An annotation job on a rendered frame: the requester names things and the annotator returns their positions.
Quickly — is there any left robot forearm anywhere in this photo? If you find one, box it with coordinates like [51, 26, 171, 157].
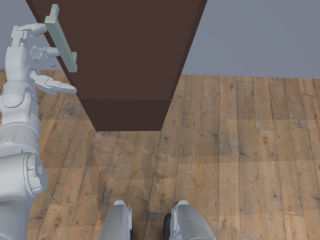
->
[0, 81, 41, 157]

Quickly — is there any left robot hand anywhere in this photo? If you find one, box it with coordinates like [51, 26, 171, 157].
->
[5, 23, 77, 95]

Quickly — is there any right robot shin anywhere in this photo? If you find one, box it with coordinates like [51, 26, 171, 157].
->
[169, 200, 188, 240]

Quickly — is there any robot left upper arm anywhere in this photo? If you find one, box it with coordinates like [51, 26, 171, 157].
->
[0, 152, 48, 240]

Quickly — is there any cupboard door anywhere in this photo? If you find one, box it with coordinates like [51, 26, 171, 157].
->
[31, 0, 201, 100]

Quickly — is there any handle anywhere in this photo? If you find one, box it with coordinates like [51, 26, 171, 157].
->
[44, 4, 78, 73]

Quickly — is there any left robot thigh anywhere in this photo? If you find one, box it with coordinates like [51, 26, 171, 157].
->
[98, 204, 132, 240]

